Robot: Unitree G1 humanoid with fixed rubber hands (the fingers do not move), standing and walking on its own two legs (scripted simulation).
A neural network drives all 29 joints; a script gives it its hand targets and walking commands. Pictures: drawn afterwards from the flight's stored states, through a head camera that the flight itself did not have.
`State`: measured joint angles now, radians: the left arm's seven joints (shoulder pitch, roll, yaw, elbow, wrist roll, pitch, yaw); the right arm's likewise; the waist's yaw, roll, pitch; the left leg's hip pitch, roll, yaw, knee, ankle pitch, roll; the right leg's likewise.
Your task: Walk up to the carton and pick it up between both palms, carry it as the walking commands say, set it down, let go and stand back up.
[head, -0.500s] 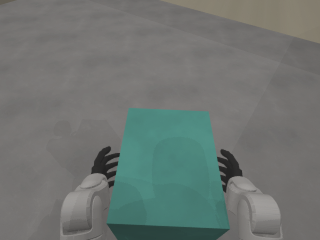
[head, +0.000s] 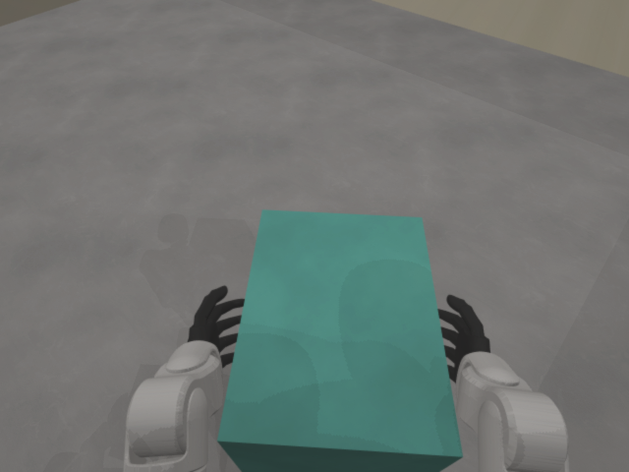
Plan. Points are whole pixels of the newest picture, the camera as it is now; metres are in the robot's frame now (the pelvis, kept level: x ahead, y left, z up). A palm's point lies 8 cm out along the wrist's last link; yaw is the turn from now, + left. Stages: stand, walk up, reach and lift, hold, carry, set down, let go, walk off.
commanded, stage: carry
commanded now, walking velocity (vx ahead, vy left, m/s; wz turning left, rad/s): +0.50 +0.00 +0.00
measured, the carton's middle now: (334, 352) +0.26 +0.00 -0.01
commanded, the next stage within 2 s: none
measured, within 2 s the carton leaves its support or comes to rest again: neither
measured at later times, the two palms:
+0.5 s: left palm (212, 135) +0.63 +0.20 +0.06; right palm (381, 140) +0.60 -0.09 +0.07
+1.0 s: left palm (245, 42) +1.00 +0.19 +0.06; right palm (369, 44) +0.99 -0.10 +0.05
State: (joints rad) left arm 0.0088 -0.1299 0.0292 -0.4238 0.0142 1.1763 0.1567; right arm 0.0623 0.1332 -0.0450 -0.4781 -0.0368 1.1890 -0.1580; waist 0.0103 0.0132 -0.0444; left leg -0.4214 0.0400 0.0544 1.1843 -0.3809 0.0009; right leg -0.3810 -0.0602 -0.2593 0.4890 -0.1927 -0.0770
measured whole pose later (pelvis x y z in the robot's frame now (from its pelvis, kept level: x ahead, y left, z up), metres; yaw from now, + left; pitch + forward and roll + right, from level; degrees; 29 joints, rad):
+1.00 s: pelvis +0.76 +0.05 +0.00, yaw +0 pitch +5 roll +1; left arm 0.03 -0.13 0.03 -0.45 0.01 1.16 0.16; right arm 0.07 0.13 -0.03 -0.50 -0.04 1.17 -0.16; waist 0.02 0.02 -0.01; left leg -0.49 0.07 0.06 1.16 -0.35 -0.01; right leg -0.34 -0.06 -0.25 0.46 -0.21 -0.07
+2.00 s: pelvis +1.50 +0.08 +0.01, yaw -1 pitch +4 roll +1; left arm 0.05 -0.13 0.03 -0.48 0.01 1.12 0.15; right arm 0.08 0.13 -0.02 -0.51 -0.04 1.14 -0.16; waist 0.02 0.02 -0.01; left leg -0.60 0.10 0.09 0.93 -0.24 -0.03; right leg -0.21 -0.06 -0.21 0.35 -0.21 -0.04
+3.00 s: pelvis +2.10 +0.13 +0.00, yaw -2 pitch +3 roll +0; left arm 0.00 -0.13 0.04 -0.52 0.01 1.12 0.14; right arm 0.04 0.13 -0.02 -0.56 -0.03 1.14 -0.17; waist -0.03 0.04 -0.01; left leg -0.28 0.06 0.10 0.44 -0.17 -0.02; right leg -0.29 -0.04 -0.18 0.46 -0.22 -0.03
